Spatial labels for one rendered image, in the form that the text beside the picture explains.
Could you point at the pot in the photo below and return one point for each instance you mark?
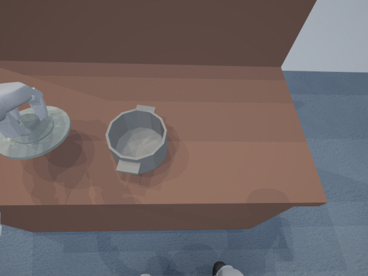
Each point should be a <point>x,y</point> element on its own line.
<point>137,140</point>

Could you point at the table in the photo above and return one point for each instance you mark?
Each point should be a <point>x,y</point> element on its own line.
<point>236,156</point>

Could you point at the right robot foot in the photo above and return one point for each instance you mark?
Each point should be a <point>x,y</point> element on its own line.
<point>217,266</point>

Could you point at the knob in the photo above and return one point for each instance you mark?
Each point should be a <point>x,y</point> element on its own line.
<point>30,121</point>

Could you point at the robot right shin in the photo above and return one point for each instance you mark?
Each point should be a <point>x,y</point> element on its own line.
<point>226,267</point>

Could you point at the lid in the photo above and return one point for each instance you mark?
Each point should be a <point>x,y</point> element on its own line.
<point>49,135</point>

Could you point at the robot left hand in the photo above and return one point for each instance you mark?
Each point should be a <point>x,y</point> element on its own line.
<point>13,95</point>

